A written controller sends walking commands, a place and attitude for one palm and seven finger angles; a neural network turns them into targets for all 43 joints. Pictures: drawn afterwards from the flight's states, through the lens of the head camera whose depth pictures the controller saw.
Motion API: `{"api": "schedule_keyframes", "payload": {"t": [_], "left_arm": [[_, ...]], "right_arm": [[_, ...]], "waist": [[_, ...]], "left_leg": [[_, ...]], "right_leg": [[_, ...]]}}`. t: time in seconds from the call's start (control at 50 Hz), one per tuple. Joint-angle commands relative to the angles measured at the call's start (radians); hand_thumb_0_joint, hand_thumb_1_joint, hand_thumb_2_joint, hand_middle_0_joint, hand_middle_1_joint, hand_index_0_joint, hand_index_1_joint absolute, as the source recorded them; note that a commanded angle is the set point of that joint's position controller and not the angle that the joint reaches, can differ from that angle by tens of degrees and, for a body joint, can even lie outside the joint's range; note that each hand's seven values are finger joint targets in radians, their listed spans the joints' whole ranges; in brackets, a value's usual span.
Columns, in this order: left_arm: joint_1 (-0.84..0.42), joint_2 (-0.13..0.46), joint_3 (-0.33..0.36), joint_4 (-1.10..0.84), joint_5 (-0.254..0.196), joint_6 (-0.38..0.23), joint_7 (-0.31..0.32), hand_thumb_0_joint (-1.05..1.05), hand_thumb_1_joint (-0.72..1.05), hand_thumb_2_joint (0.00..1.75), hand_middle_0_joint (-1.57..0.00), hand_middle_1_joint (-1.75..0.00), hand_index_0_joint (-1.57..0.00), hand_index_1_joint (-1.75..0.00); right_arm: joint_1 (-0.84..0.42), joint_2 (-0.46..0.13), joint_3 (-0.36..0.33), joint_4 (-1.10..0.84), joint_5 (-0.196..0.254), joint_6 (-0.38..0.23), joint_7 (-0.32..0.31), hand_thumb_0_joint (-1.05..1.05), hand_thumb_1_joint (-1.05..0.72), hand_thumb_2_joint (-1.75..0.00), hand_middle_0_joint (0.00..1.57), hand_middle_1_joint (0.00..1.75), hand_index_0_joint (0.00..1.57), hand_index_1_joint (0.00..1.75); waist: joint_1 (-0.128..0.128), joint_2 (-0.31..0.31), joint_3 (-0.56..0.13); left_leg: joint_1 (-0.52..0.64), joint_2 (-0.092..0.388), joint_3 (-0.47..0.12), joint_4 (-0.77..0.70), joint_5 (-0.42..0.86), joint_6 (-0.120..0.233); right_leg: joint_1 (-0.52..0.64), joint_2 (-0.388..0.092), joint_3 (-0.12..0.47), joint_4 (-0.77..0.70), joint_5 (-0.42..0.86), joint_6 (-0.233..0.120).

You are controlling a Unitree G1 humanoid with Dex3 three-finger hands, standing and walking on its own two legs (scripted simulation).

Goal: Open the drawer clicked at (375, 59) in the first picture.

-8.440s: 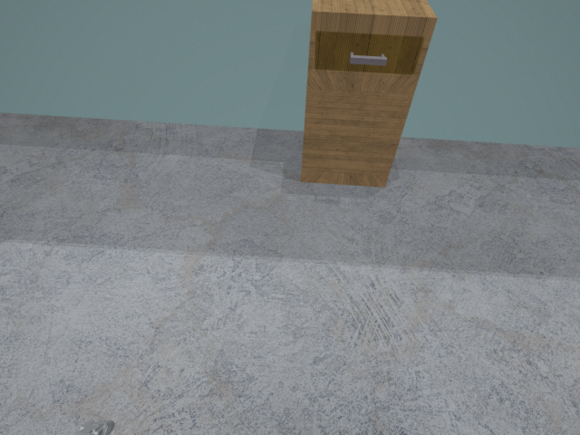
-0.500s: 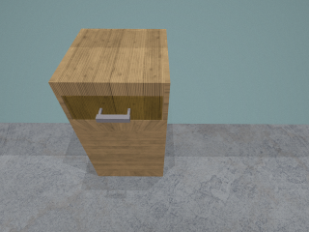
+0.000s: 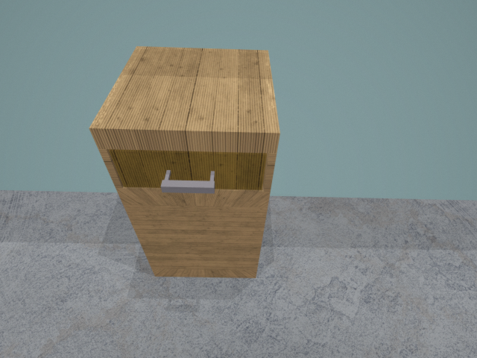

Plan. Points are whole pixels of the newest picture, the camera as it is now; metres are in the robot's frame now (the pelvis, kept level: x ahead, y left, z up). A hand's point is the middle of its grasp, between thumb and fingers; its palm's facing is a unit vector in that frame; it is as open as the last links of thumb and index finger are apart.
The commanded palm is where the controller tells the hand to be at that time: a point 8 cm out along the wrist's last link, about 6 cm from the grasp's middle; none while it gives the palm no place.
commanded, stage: raise the hand with hooked fingers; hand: left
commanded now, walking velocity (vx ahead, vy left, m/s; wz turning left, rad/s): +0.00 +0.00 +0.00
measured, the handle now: (189, 180) +0.55 +0.16 -0.09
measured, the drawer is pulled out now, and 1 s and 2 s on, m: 0.00 0.00 0.00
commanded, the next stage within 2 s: move the hooked fingers above the handle in 2.00 s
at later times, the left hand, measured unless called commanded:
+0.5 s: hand (135, 348) +0.15 +0.18 -0.06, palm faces -0.06 -0.16 -0.98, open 8.4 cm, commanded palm +0.14 +0.21 -0.02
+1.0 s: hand (124, 293) +0.22 +0.21 -0.01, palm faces +0.00 -0.10 -1.00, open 11.4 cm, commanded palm +0.20 +0.21 +0.05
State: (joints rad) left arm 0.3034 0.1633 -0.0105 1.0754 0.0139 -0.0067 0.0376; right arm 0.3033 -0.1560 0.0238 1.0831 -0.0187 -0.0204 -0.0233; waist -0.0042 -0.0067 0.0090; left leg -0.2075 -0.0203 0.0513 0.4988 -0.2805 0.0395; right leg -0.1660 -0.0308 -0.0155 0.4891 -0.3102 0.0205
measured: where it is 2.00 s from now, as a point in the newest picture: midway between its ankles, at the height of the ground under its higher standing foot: outside the picture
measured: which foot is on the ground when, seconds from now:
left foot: down 0.00-1.00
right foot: down 0.00-1.00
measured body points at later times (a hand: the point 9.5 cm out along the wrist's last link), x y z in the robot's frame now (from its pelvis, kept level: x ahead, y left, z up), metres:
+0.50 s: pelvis -0.03 -0.03 -0.04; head +0.00 -0.04 +0.41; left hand +0.15 +0.19 -0.01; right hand +0.21 -0.27 -0.10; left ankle -0.01 +0.09 -0.74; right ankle -0.02 -0.12 -0.74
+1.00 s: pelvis -0.01 -0.04 -0.02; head +0.03 -0.07 +0.42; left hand +0.22 +0.21 +0.05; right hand +0.16 -0.27 -0.14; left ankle -0.01 +0.09 -0.74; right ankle -0.02 -0.12 -0.74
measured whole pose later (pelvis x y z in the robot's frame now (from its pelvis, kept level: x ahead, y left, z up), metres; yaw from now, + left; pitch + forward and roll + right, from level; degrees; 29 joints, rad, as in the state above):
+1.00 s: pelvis -0.01 -0.04 -0.02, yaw +0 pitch +8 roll +1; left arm 0.29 0.39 -0.02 0.01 1.00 -0.04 0.34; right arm 0.17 -0.23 -0.01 0.61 -0.06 0.09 -0.02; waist 0.05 0.05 -0.08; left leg -0.51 0.01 0.04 0.72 -0.35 -0.01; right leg -0.51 0.02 -0.04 0.76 -0.40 -0.06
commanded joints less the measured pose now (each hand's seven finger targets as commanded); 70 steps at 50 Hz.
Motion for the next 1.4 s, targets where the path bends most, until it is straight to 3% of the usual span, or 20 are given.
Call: {"api": "schedule_keyframes", "payload": {"t": [0.0, 0.06, 0.08, 0.1, 0.12, 0.14, 0.16, 0.18, 0.24, 0.28, 0.32, 0.36, 0.44, 0.5, 0.54, 0.6, 0.74, 0.86, 1.04, 1.38], "left_arm": [[0.071, 0.08, 0.015, -0.01, -0.001, -0.013, 0.002, 0.0, 0.9, 0.9, -0.2, -0.3, -0.2, -0.3], [0.074, 0.076, 0.015, 0.0, -0.001, -0.012, 0.003, 0.0, 0.9, 0.9, -0.2, -0.3, -0.2, -0.3], [0.114, 0.1, 0.014, 0.018, 0.013, -0.032, 0.042, 0.0, 0.9, 0.9, -0.2, -0.3, -0.2, -0.3], [-0.654, 0.423, 0.017, -1.534, 0.16, -0.18, 0.067, 0.0, 0.88, 0.89, -0.2, -0.32, -0.2, -0.32], [-0.191, 0.344, 0.035, -1.253, 0.189, -0.092, 0.143, 0.0, 0.85, 0.88, -0.2, -0.33, -0.2, -0.33], [0.083, 0.151, -0.052, -1.126, 0.181, 0.065, 0.192, 0.0, 0.83, 0.87, -0.21, -0.34, -0.21, -0.34], [0.092, 0.029, -0.146, -1.123, 0.22, 0.087, 0.197, 0.0, 0.81, 0.86, -0.21, -0.36, -0.21, -0.36], [0.007, 0.098, -0.134, -1.191, 0.304, 0.078, 0.223, 0.0, 0.78, 0.85, -0.21, -0.37, -0.21, -0.37], [0.18, 0.214, -0.04, -1.103, 0.631, 0.075, 0.308, 0.0, 0.71, 0.82, -0.21, -0.42, -0.21, -0.42], [0.356, 0.099, -0.127, -0.992, 0.821, 0.075, 0.349, 0.0, 0.67, 0.8, -0.22, -0.45, -0.22, -0.45], [0.418, 0.088, -0.133, -0.993, 0.938, 0.048, 0.368, 0.0, 0.62, 0.78, -0.22, -0.48, -0.22, -0.48], [0.385, 0.187, -0.042, -1.058, 1.017, -0.002, 0.394, 0.0, 0.57, 0.76, -0.22, -0.51, -0.22, -0.51], [0.206, 0.337, 0.107, -1.204, 1.129, -0.06, 0.489, 0.0, 0.48, 0.72, -0.23, -0.57, -0.23, -0.57], [-0.034, 0.346, 0.108, -1.329, 1.121, -0.064, 0.553, 0.0, 0.41, 0.69, -0.24, -0.62, -0.24, -0.62], [-0.182, 0.377, 0.114, -1.375, 1.104, -0.074, 0.57, 0.0, 0.36, 0.67, -0.24, -0.64, -0.24, -0.64], [-0.178, 0.358, 0.071, -1.321, 1.056, -0.057, 0.538, 0.0, 0.29, 0.64, -0.24, -0.69, -0.24, -0.69], [-0.073, 0.379, 0.056, -1.194, 0.976, 0.068, 0.352, 0.0, 0.13, 0.57, -0.25, -0.8, -0.25, -0.8], [-0.064, 0.412, 0.118, -1.212, 0.977, -0.003, 0.308, 0.0, -0.01, 0.51, -0.27, -0.88, -0.27, -0.88], [-0.21, 0.392, 0.112, -1.237, 0.981, -0.004, 0.39, 0.0, -0.22, 0.42, -0.28, -1.02, -0.28, -1.02], [-0.535, 0.429, 0.028, -1.198, 0.976, 0.112, 0.172, 0.0, -0.5, 0.3, -0.3, -1.2, -0.3, -1.2]], "right_arm": [[0.049, -0.107, -0.021, -0.015, 0.007, -0.017, -0.009, 0.0, -0.9, -0.9, 0.2, 0.3, 0.2, 0.3], [0.047, -0.106, -0.02, -0.003, 0.008, -0.017, -0.011, 0.0, -0.9, -0.9, 0.2, 0.3, 0.2, 0.3], [-0.032, -0.14, -0.029, -0.072, 0.019, -0.019, -0.004, 0.0, -0.9, -0.9, 0.2, 0.3, 0.2, 0.3], [-0.003, -0.281, -0.049, -0.408, 0.066, -0.165, -0.036, 0.0, -0.9, -0.9, 0.2, 0.3, 0.2, 0.3], [-0.076, -0.192, -0.039, -0.351, 0.052, -0.272, -0.08, 0.0, -0.9, -0.9, 0.2, 0.3, 0.2, 0.3], [-0.101, -0.153, -0.065, -0.328, 0.07, -0.309, -0.083, 0.0, -0.9, -0.9, 0.2, 0.3, 0.2, 0.3], [-0.092, -0.136, -0.056, -0.33, 0.065, -0.317, -0.077, 0.0, -0.9, -0.9, 0.2, 0.3, 0.2, 0.3], [-0.132, -0.178, -0.064, -0.386, 0.049, -0.319, -0.065, 0.0, -0.9, -0.9, 0.2, 0.3, 0.2, 0.3], [-0.164, -0.215, -0.081, -0.511, -0.006, -0.239, -0.034, 0.0, -0.9, -0.9, 0.2, 0.3, 0.2, 0.3], [-0.223, -0.205, -0.093, -0.584, -0.032, -0.154, 0.003, 0.0, -0.9, -0.9, 0.2, 0.3, 0.2, 0.3], [-0.279, -0.213, -0.101, -0.647, -0.039, -0.073, 0.042, 0.0, -0.9, -0.9, 0.2, 0.3, 0.2, 0.3], [-0.313, -0.199, -0.093, -0.685, -0.029, -0.019, 0.064, 0.0, -0.9, -0.9, 0.2, 0.3, 0.2, 0.3], [-0.314, -0.172, -0.086, -0.718, -0.044, 0.04, 0.069, 0.0, -0.9, -0.9, 0.2, 0.3, 0.2, 0.3], [-0.31, -0.168, -0.096, -0.731, -0.06, 0.06, 0.057, 0.0, -0.9, -0.9, 0.2, 0.3, 0.2, 0.3], [-0.314, -0.165, -0.092, -0.713, -0.066, 0.061, 0.039, 0.0, -0.9, -0.9, 0.2, 0.3, 0.2, 0.3], [-0.321, -0.169, -0.085, -0.701, -0.059, 0.05, 0.019, 0.0, -0.9, -0.9, 0.2, 0.3, 0.2, 0.3], [-0.342, -0.165, -0.045, -0.671, -0.031, 0.063, -0.015, 0.0, -0.9, -0.9, 0.2, 0.3, 0.2, 0.3], [-0.322, -0.159, -0.049, -0.652, -0.033, 0.057, -0.015, 0.0, -0.9, -0.9, 0.2, 0.3, 0.2, 0.3], [-0.291, -0.183, -0.094, -0.633, -0.022, 0.054, 0.005, 0.0, -0.9, -0.9, 0.2, 0.3, 0.2, 0.3], [-0.297, -0.179, -0.059, -0.629, 0.013, 0.103, -0.005, 0.0, -0.9, -0.9, 0.2, 0.3, 0.2, 0.3]], "waist": [[0.008, 0.031, 0.047], [0.007, 0.019, 0.041], [0.029, -0.016, 0.083], [-0.062, 0.275, -0.429], [0.017, 0.373, -0.411], [-0.008, 0.27, -0.251], [-0.018, 0.194, -0.123], [-0.021, 0.143, -0.038], [0.023, -0.042, -0.154], [0.065, -0.214, -0.082], [0.098, -0.214, -0.06], [0.141, -0.167, -0.151], [0.153, -0.04, -0.255], [0.089, 0.058, -0.348], [0.04, 0.028, -0.356], [0.017, 0.04, -0.331], [0.059, -0.067, -0.292], [0.094, -0.058, -0.272], [0.064, -0.02, -0.31], [0.076, 0.04, -0.254]], "left_leg": [[0.001, 0.126, -0.113, -0.124, 0.231, 0.019], [0.018, 0.127, -0.111, -0.12, 0.254, 0.02], [-0.033, 0.143, -0.096, 0.061, 0.484, -0.014], [0.272, 0.055, -0.095, -0.055, 0.575, -0.008], [0.37, 0.118, -0.107, -0.07, 0.709, -0.044], [0.193, 0.107, -0.122, -0.141, 0.54, -0.077], [0.092, 0.093, -0.109, -0.107, 0.458, -0.058], [-0.009, 0.077, -0.116, -0.052, 0.33, -0.049], [-0.155, 0.022, -0.101, 0.082, 0.191, -0.023], [-0.278, 0.016, -0.076, 0.121, 0.102, -0.033], [-0.328, 0.002, -0.049, 0.154, 0.029, -0.029], [-0.356, -0.014, -0.036, 0.185, 0.065, -0.03], [-0.363, -0.038, -0.036, 0.273, 0.083, -0.024], [-0.281, -0.04, -0.052, 0.364, 0.052, -0.012], [-0.287, -0.039, -0.069, 0.415, 0.023, -0.002], [-0.308, -0.043, -0.057, 0.418, -0.002, 0.005], [-0.356, -0.037, -0.045, 0.267, 0.049, 0.0], [-0.306, -0.032, -0.038, 0.18, 0.095, -0.004], [-0.196, -0.026, -0.034, 0.163, 0.159, 0.002], [0.005, 0.003, -0.054, 0.015, 0.312, -0.011]], "right_leg": [[-0.022, -0.052, 0.043, -0.063, 0.155, -0.047], [-0.018, -0.054, 0.042, -0.063, 0.166, -0.045], [-0.073, -0.09, 0.089, -0.088, 0.435, -0.033], [-0.064, 0.021, 0.058, 0.053, 0.4, -0.069], [-0.174, 0.027, -0.035, 0.166, 0.085, -0.073], [-0.278, 0.043, -0.066, 0.234, -0.097, -0.047], [-0.289, 0.03, -0.05, 0.201, -0.067, -0.045], [-0.315, 0.028, -0.052, 0.143, -0.034, -0.054], [-0.299, 0.066, 0.012, 0.106, 0.028, -0.089], [-0.403, 0.082, 0.012, 0.138, -0.089, -0.092], [-0.417, 0.073, 0.049, 0.14, -0.097, -0.101], [-0.355, 0.061, 0.099, 0.189, 0.008, -0.109], [-0.404, 0.057, 0.161, 0.259, 0.047, -0.107], [-0.525, 0.043, 0.208, 0.268, -0.019, -0.1], [-0.555, 0.04, 0.225, 0.26, -0.043, -0.09], [-0.505, 0.032, 0.216, 0.224, -0.02, -0.076], [-0.2, 0.01, 0.215, 0.137, 0.223, -0.04], [-0.134, 0.009, 0.156, 0.126, 0.274, -0.038], [-0.201, 0.036, 0.063, 0.139, 0.25, -0.052], [-0.117, 0.054, -0.006, 0.045, 0.242, -0.065]]}}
